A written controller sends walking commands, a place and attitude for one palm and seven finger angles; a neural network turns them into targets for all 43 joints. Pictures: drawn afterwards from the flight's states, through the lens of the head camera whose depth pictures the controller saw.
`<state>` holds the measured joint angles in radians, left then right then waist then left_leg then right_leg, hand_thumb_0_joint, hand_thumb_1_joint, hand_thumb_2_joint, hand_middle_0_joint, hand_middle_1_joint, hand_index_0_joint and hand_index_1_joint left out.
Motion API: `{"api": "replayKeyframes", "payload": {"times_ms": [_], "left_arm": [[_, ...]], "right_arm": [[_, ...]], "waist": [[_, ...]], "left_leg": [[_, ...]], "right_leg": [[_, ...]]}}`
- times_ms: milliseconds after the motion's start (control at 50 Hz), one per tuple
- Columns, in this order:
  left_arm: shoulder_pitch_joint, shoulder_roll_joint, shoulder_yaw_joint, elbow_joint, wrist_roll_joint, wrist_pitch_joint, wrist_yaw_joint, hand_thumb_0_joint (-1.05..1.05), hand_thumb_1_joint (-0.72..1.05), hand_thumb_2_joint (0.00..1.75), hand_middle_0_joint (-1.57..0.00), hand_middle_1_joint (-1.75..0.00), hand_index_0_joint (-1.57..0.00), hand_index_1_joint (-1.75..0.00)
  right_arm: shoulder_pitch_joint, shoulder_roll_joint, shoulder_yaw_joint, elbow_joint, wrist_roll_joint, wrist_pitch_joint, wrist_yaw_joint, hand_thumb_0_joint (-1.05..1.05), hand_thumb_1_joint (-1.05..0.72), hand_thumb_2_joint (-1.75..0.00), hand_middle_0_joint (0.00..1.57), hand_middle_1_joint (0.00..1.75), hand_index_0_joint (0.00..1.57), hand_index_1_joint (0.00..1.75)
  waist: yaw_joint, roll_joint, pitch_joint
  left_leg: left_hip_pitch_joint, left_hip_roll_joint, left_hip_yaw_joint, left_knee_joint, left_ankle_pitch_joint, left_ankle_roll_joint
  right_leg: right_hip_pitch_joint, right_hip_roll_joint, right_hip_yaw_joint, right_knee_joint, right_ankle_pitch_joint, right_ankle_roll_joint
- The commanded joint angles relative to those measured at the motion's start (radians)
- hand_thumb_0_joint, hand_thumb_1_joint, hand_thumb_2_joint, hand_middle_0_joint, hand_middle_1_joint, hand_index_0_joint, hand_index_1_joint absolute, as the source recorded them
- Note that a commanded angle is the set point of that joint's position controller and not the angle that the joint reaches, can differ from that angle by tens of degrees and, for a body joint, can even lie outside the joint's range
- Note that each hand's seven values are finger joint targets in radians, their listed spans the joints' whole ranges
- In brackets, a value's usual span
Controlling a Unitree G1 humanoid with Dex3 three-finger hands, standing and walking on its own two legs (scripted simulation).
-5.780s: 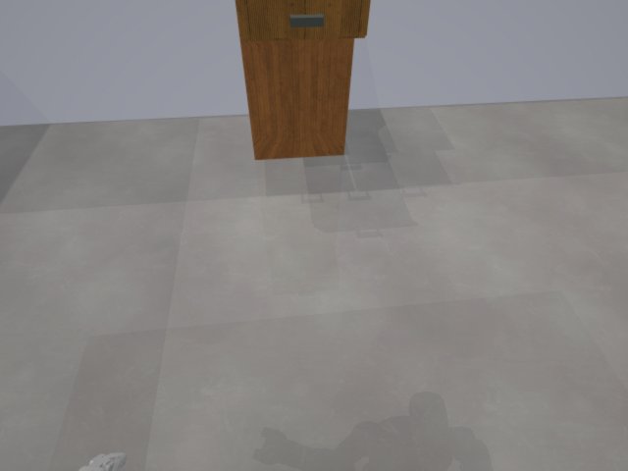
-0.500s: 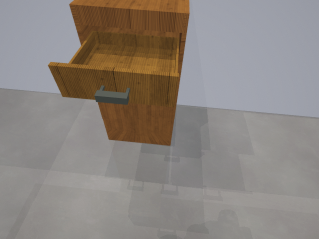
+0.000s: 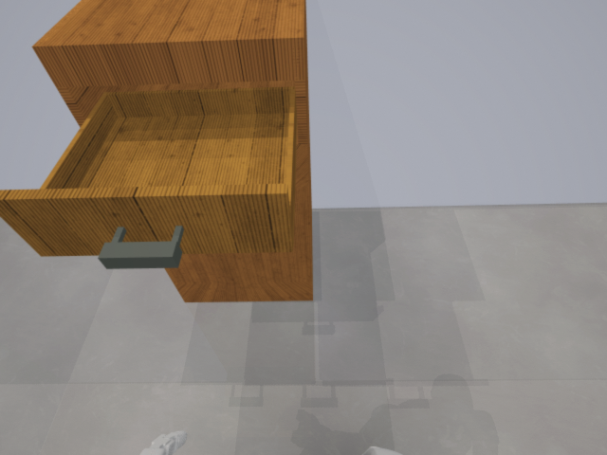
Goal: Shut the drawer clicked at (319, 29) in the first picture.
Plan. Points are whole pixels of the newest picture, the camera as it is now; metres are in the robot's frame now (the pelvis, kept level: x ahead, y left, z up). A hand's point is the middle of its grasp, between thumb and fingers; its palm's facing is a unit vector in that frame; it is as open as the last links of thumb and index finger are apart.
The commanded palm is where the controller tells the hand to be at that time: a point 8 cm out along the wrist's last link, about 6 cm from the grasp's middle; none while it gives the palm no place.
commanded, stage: take the last steps up to it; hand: left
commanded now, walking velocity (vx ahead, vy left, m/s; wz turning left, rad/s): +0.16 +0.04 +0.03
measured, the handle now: (145, 243) +0.40 +0.25 +0.04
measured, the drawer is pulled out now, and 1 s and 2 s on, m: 0.30 0.30 0.30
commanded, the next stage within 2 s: come to a stop and stand still in 0.02 s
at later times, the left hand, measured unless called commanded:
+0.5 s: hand out of the picture +0.06 +0.20 -0.16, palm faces +0.04 -0.98 -0.18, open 7.3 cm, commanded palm none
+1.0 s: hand out of the picture +0.09 +0.16 -0.16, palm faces +0.01 -0.98 -0.20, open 7.3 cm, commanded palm none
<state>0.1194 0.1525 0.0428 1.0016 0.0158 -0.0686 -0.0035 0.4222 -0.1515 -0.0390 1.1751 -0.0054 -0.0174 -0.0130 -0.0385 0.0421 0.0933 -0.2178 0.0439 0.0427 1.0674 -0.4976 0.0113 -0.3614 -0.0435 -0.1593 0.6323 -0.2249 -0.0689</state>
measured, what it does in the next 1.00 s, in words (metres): steps on the spot: left foot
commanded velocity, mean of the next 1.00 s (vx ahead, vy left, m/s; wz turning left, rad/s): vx -0.05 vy -0.02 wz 0.00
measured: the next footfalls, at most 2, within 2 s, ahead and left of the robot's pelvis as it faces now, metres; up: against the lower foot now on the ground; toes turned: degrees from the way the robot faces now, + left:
left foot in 0.30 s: +0.15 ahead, +0.14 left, +0.00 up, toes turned +2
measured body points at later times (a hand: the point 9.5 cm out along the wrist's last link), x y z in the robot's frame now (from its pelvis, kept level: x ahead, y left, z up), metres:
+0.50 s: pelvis +0.07 +0.02 +0.02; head +0.10 +0.04 +0.47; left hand +0.06 +0.25 -0.15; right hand +0.14 -0.20 -0.13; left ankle +0.12 +0.14 -0.72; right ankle +0.07 -0.09 -0.72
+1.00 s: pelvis +0.07 -0.02 +0.02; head +0.07 -0.02 +0.47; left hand +0.09 +0.21 -0.14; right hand +0.02 -0.23 -0.15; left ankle +0.11 +0.14 -0.72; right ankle +0.05 -0.09 -0.72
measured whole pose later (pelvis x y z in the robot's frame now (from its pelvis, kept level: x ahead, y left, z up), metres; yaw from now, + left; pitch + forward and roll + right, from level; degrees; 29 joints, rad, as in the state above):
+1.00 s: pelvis +0.07 -0.02 +0.02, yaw -2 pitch -2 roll +0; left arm 0.26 0.15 0.02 1.11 0.01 0.01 0.03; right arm 0.32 -0.15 -0.02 1.16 -0.01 0.02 -0.02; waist -0.02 0.01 0.03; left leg -0.23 0.09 0.04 0.44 -0.17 -0.06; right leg -0.15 0.04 -0.10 0.45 -0.27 -0.06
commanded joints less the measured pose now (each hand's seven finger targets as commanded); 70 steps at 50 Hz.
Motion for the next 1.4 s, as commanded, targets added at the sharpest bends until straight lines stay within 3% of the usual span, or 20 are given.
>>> {"api": "replayKeyframes", "payload": {"times_ms": [0, 40, 80, 180, 220, 260, 300, 320, 340, 500, 560, 580, 620, 660, 720, 780, 820, 940, 1220, 1380], "left_arm": [[0.133, 0.131, 0.023, 0.016, 0.002, 0.009, 0.031, 0.0, 0.9, 0.9, -0.2, -0.3, -0.2, -0.3], [0.108, 0.111, 0.014, 0.012, 0.004, 0.008, 0.03, 0.0, 0.9, 0.9, -0.2, -0.3, -0.2, -0.3], [0.119, 0.107, 0.019, 0.013, 0.006, 0.011, 0.027, 0.0, 0.9, 0.9, -0.2, -0.3, -0.2, -0.3], [0.133, 0.126, 0.009, 0.032, 0.004, 0.027, 0.031, 0.0, 0.9, 0.9, -0.2, -0.3, -0.2, -0.3], [0.113, 0.131, 0.006, 0.037, -0.002, 0.038, 0.034, 0.0, 0.9, 0.9, -0.2, -0.3, -0.2, -0.3], [0.152, 0.095, -0.004, 0.046, -0.01, 0.052, 0.036, 0.0, 0.9, 0.9, -0.2, -0.3, -0.2, -0.3], [0.214, 0.069, -0.008, 0.049, -0.005, 0.07, 0.041, 0.0, 0.9, 0.9, -0.2, -0.3, -0.2, -0.3], [0.21, 0.076, -0.009, 0.064, -0.007, 0.077, 0.04, 0.0, 0.9, 0.9, -0.2, -0.3, -0.2, -0.3], [0.218, 0.086, -0.009, 0.067, -0.008, 0.082, 0.037, 0.0, 0.9, 0.9, -0.2, -0.3, -0.2, -0.3], [0.256, 0.082, -0.001, 0.055, 0.003, 0.092, 0.032, 0.0, 0.9, 0.9, -0.2, -0.3, -0.2, -0.3], [0.297, 0.082, 0.001, 0.063, 0.008, 0.083, 0.036, 0.0, 0.9, 0.9, -0.2, -0.3, -0.2, -0.3], [0.285, 0.114, 0.002, 0.06, 0.012, 0.077, 0.039, 0.0, 0.9, 0.9, -0.2, -0.3, -0.2, -0.3], [0.204, 0.147, 0.001, 0.046, 0.005, 0.063, 0.041, 0.0, 0.9, 0.9, -0.2, -0.3, -0.2, -0.3], [0.172, 0.136, -0.005, 0.044, 0.005, 0.062, 0.043, 0.0, 0.9, 0.9, -0.2, -0.3, -0.2, -0.3], [0.158, 0.123, -0.011, 0.054, -0.004, 0.057, 0.044, 0.0, 0.9, 0.9, -0.2, -0.3, -0.2, -0.3], [0.159, 0.123, -0.009, 0.061, -0.004, 0.068, 0.043, 0.0, 0.9, 0.9, -0.2, -0.3, -0.2, -0.3], [0.162, 0.125, -0.006, 0.065, -0.003, 0.073, 0.041, 0.0, 0.9, 0.9, -0.2, -0.3, -0.2, -0.3], [0.184, 0.108, -0.003, 0.077, -0.009, 0.07, 0.039, 0.0, 0.9, 0.9, -0.2, -0.3, -0.2, -0.3], [0.246, 0.058, -0.014, 0.107, -0.011, 0.054, 0.045, 0.0, 0.9, 0.9, -0.2, -0.3, -0.2, -0.3], [0.267, 0.05, -0.019, 0.115, -0.007, 0.053, 0.05, 0.0, 0.9, 0.9, -0.2, -0.3, -0.2, -0.3]], "right_arm": [[-0.014, -0.03, -0.012, -0.089, -0.017, -0.004, 0.005, 0.0, -0.9, -0.9, 0.2, 0.3, 0.2, 0.3], [0.025, -0.013, -0.008, -0.077, -0.019, 0.013, 0.007, 0.0, -0.9, -0.9, 0.2, 0.3, 0.2, 0.3], [0.004, -0.003, -0.007, -0.088, -0.02, 0.018, 0.012, 0.0, -0.9, -0.9, 0.2, 0.3, 0.2, 0.3], [-0.092, -0.011, 0.011, -0.11, -0.009, 0.009, 0.003, 0.0, -0.9, -0.9, 0.2, 0.3, 0.2, 0.3], [-0.07, -0.028, 0.013, -0.097, -0.007, 0.01, -0.002, 0.0, -0.9, -0.9, 0.2, 0.3, 0.2, 0.3], [-0.081, -0.083, 0.01, -0.094, -0.005, -0.005, -0.006, 0.0, -0.9, -0.9, 0.2, 0.3, 0.2, 0.3], [-0.142, -0.137, 0.004, -0.119, -0.007, -0.004, -0.013, 0.0, -0.9, -0.9, 0.2, 0.3, 0.2, 0.3], [-0.174, -0.136, 0.003, -0.123, -0.006, -0.003, -0.019, 0.0, -0.9, -0.9, 0.2, 0.3, 0.2, 0.3], [-0.2, -0.139, 0.001, -0.134, -0.003, 0.001, -0.025, 0.0, -0.9, -0.9, 0.2, 0.3, 0.2, 0.3], [-0.222, -0.179, -0.039, -0.153, -0.005, 0.012, -0.038, 0.0, -0.9, -0.9, 0.2, 0.3, 0.2, 0.3], [-0.243, -0.168, -0.043, -0.157, -0.002, 0.021, -0.031, 0.0, -0.9, -0.9, 0.2, 0.3, 0.2, 0.3], [-0.237, -0.134, -0.04, -0.161, 0.004, 0.022, -0.026, 0.0, -0.9, -0.9, 0.2, 0.3, 0.2, 0.3], [-0.245, -0.071, -0.021, -0.161, 0.002, 0.04, -0.013, 0.0, -0.9, -0.9, 0.2, 0.3, 0.2, 0.3], [-0.24, -0.063, -0.014, -0.143, -0.003, 0.048, -0.01, 0.0, -0.9, -0.9, 0.2, 0.3, 0.2, 0.3], [-0.177, -0.063, 0.0, -0.097, -0.004, 0.036, -0.012, 0.0, -0.9, -0.9, 0.2, 0.3, 0.2, 0.3], [-0.172, -0.076, 0.004, -0.078, -0.007, 0.039, -0.01, 0.0, -0.9, -0.9, 0.2, 0.3, 0.2, 0.3], [-0.152, -0.068, 0.006, -0.065, -0.01, 0.039, -0.008, 0.0, -0.9, -0.9, 0.2, 0.3, 0.2, 0.3], [-0.086, -0.048, 0.018, -0.041, -0.013, 0.03, -0.015, 0.0, -0.9, -0.9, 0.2, 0.3, 0.2, 0.3], [-0.023, -0.044, 0.02, -0.02, -0.003, 0.002, -0.03, 0.0, -0.9, -0.9, 0.2, 0.3, 0.2, 0.3], [-0.053, -0.04, 0.018, -0.03, -0.001, 0.004, -0.03, 0.0, -0.9, -0.9, 0.2, 0.3, 0.2, 0.3]], "waist": [[0.039, -0.109, -0.046], [0.005, -0.162, -0.048], [0.011, -0.169, -0.04], [0.042, -0.162, -0.058], [0.017, -0.171, -0.057], [0.032, -0.012, -0.072], [0.069, 0.087, -0.026], [0.065, 0.166, -0.03], [0.07, 0.175, -0.03], [0.049, 0.093, -0.169], [0.066, 0.032, -0.165], [0.051, -0.064, -0.147], [0.03, -0.282, -0.078], [0.025, -0.229, -0.041], [0.013, -0.144, -0.06], [0.027, -0.117, 0.021], [0.032, -0.098, 0.06], [0.04, -0.031, 0.047], [0.041, -0.052, -0.046], [0.038, -0.039, -0.002]], "left_leg": [[-0.235, 0.088, -0.044, 0.105, 0.126, -0.01], [-0.171, 0.086, -0.007, -0.008, 0.157, -0.031], [-0.157, 0.076, 0.024, -0.117, 0.189, -0.043], [-0.066, 0.04, 0.026, -0.404, 0.227, -0.06], [0.042, 0.036, 0.03, -0.551, 0.337, -0.063], [0.118, 0.113, -0.052, -0.679, 0.526, -0.038], [-0.016, 0.223, -0.15, -0.744, 0.579, 0.039], [-0.049, 0.227, -0.171, -0.803, 0.562, 0.059], [-0.058, 0.23, -0.168, -0.828, 0.533, 0.073], [0.136, 0.273, -0.133, -0.71, 0.845, 0.155], [0.068, 0.197, -0.081, -0.622, 0.694, 0.089], [0.009, 0.126, -0.035, -0.573, 0.537, 0.034], [-0.021, 0.023, 0.024, -0.536, 0.233, -0.028], [0.001, 0.024, 0.001, -0.501, 0.191, -0.029], [0.065, 0.044, -0.018, -0.6, 0.348, -0.023], [0.048, 0.059, -0.023, -0.636, 0.279, -0.027], [0.032, 0.053, -0.019, -0.643, 0.269, -0.027], [-0.001, 0.058, -0.026, -0.669, 0.287, -0.026], [0.051, 0.084, -0.032, -0.689, 0.474, -0.017], [0.071, 0.082, -0.03, -0.7, 0.453, -0.011]], "right_leg": [[0.083, -0.303, 0.305, -0.427, 0.047, -0.1], [0.006, -0.256, 0.2, -0.447, 0.055, -0.073], [0.0, -0.232, 0.176, -0.466, 0.003, -0.071], [0.076, -0.201, 0.166, -0.391, 0.19, -0.069], [0.051, -0.175, 0.137, -0.34, 0.174, -0.035], [0.028, -0.103, 0.122, -0.245, 0.087, 0.031], [0.101, -0.046, 0.089, -0.209, -0.066, 0.078], [0.141, -0.037, 0.068, -0.158, -0.065, 0.092], [0.153, -0.037, 0.072, -0.122, -0.079, 0.094], [0.043, -0.023, 0.119, 0.046, -0.198, 0.088], [0.135, -0.028, 0.132, -0.184, 0.024, 0.085], [0.16, -0.083, 0.217, -0.252, 0.181, 0.065], [0.075, -0.196, 0.306, -0.323, 0.189, -0.014], [0.021, -0.204, 0.31, -0.36, 0.124, -0.051], [0.052, -0.139, 0.238, -0.313, 0.118, -0.006], [-0.009, -0.108, 0.239, -0.391, -0.198, 0.023], [-0.025, -0.1, 0.244, -0.42, -0.278, 0.028], [0.042, -0.088, 0.23, -0.405, -0.221, 0.023], [0.186, -0.067, 0.164, -0.307, 0.146, 0.034], [0.151, -0.064, 0.17, -0.317, 0.125, 0.043]]}}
